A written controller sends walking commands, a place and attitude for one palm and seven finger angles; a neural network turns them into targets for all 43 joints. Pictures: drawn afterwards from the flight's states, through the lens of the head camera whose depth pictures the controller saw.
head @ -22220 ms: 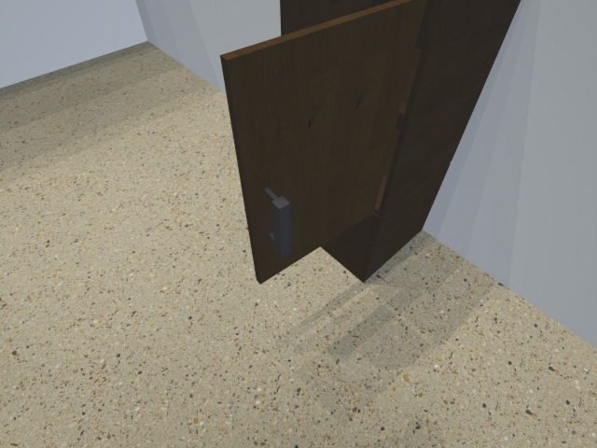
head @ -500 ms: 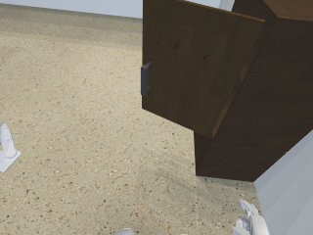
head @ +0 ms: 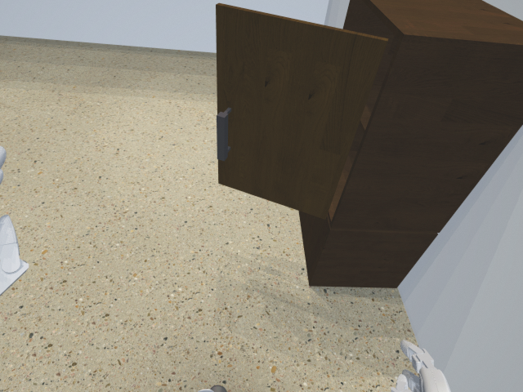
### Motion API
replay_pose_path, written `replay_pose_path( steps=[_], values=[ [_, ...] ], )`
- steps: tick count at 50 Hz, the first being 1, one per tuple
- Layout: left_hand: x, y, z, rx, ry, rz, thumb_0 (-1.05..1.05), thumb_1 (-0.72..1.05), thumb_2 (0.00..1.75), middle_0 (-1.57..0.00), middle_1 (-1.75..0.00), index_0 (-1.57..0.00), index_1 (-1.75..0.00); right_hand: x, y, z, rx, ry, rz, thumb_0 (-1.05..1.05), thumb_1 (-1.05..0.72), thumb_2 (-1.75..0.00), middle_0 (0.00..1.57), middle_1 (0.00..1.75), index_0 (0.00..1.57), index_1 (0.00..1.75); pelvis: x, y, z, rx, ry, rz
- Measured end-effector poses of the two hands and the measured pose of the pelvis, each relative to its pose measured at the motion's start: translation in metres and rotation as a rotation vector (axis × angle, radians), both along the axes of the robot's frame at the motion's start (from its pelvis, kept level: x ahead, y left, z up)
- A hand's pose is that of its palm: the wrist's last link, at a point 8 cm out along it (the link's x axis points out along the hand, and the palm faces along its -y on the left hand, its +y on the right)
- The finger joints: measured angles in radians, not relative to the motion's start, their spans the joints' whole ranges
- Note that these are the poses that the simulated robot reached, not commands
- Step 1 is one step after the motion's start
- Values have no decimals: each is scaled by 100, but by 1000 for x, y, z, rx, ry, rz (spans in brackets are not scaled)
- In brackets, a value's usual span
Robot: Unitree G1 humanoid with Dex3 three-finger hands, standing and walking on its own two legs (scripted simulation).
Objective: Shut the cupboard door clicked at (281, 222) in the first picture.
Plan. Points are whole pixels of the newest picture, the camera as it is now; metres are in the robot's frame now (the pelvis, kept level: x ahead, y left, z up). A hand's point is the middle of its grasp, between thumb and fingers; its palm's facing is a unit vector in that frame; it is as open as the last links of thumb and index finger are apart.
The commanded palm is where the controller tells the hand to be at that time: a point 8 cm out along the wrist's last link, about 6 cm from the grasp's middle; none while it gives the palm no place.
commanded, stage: stop stepping back and stand still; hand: left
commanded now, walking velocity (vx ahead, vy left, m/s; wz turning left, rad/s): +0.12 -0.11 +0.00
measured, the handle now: (225, 134) +0.86 +0.11 -0.09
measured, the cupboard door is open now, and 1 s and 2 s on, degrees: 68 68 68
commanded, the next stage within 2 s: let the arm hang, fingers relaxed in 1.56 s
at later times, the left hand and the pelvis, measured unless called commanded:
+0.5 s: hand out of the picture +0.11 +0.37 +0.18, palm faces +0.51 -0.82 -0.27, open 7.4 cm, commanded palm +0.04 +0.39 +0.19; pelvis -0.11 +0.09 +0.00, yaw -2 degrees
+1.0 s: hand out of the picture +0.10 +0.38 +0.17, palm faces +0.41 -0.85 -0.34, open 7.4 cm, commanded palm +0.03 +0.43 +0.19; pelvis -0.13 +0.14 +0.00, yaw -4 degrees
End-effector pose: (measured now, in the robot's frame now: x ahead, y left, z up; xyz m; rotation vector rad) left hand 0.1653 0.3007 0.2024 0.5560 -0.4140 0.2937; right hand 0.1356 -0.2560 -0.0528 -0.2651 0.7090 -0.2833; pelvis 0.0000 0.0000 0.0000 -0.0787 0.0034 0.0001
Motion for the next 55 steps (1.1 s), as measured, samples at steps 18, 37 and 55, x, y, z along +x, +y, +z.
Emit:
replay_pose_path(
  steps=[18,37,55],
  values=[
    [-114,70,9,-53,-143,99,1,88,90,-22,-30,-22,-31,-87,87,-19,11,87,89,1,-90,-89,20,30,20,30,-76,63,-8,21,-34,-9],
    [-128,93,15,30,128,15,1,88,90,-21,-30,-21,-31,-146,137,2,95,35,37,1,-90,-89,21,30,20,30,-138,102,15,58,5,-62],
    [-96,125,-3,-16,60,18,2,89,90,-21,-30,-21,-31,-156,154,-20,65,79,-36,1,-91,-89,20,30,20,30,-127,140,4,78,-11,-76]
  ],
)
